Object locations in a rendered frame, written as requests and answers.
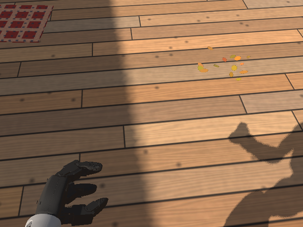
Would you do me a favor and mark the left robot hand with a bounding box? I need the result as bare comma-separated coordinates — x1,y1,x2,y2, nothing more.
35,160,109,226

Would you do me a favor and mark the robot left forearm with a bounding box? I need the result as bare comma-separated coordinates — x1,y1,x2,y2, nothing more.
25,214,62,227

